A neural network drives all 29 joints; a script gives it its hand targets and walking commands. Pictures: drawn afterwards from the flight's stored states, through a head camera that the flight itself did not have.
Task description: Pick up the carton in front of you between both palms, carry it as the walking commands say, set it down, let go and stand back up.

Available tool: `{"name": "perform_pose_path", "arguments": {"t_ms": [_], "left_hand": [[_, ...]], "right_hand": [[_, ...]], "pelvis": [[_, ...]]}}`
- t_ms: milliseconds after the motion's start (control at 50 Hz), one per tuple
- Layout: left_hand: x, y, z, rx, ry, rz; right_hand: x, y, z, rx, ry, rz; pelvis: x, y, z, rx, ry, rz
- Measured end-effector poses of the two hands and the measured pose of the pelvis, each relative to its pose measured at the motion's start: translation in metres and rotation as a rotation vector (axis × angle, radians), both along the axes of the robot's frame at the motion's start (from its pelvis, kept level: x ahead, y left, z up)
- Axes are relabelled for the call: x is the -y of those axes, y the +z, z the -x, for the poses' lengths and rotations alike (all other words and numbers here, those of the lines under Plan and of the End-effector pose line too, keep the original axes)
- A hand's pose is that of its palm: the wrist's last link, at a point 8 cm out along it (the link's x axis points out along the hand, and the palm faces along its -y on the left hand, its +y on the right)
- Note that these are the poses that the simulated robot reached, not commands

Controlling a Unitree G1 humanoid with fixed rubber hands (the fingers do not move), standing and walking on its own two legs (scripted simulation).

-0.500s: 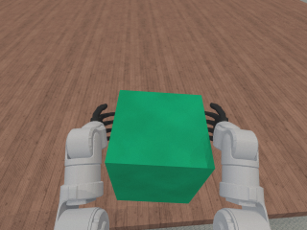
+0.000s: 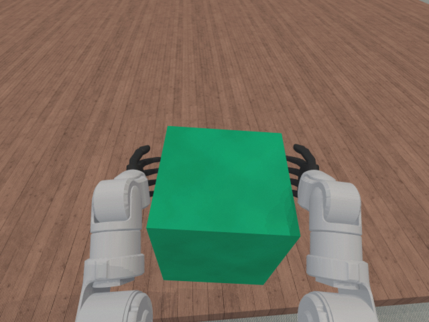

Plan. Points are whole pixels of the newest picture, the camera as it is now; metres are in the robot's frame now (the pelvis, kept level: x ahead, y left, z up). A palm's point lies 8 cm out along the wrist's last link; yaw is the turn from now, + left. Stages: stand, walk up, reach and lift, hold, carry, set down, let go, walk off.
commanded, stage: carry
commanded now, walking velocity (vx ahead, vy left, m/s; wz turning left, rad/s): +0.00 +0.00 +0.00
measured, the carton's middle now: (218, 211) +0.33 +0.00 +0.05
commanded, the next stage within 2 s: none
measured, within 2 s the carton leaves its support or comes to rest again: neither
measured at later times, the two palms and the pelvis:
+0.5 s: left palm (136, 182) +0.33 +0.15 +0.13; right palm (306, 182) +0.33 -0.15 +0.13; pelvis +0.00 +0.00 +0.00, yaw +0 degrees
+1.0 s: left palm (143, 116) +0.49 +0.16 +0.16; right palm (286, 112) +0.49 -0.14 +0.17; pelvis +0.14 +0.01 -0.01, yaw -1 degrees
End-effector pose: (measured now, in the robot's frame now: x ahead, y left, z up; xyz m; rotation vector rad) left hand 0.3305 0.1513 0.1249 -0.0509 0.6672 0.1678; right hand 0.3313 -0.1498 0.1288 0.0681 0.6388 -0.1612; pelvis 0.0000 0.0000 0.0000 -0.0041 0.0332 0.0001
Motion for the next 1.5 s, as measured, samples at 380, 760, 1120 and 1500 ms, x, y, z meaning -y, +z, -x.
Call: {"name": "perform_pose_path", "arguments": {"t_ms": [380,760,1120,1500], "left_hand": [[0.0,0.0,-0.001,0.0,0.0,0.0],[0.013,0.04,-0.05,0.101,0.0,-0.013],[-0.002,0.008,-0.22,-0.006,-0.053,0.054],[0.001,0.033,-0.45,0.061,0.081,0.012]], "right_hand": [[0.0,0.0,-0.001,0.0,0.0,0.0],[0.014,0.036,-0.051,0.1,0.02,0.0],[-0.003,0.009,-0.195,-0.007,-0.079,0.012],[-0.001,0.035,-0.47,0.053,0.058,-0.024]], "pelvis": [[0.0,0.0,-0.001,0.0,0.0,0.0],[0.015,-0.004,-0.044,-0.026,0.005,0.005],[-0.021,-0.008,-0.184,-0.044,-0.018,-0.003],[0.023,0.02,-0.428,-0.035,0.012,0.047]]}}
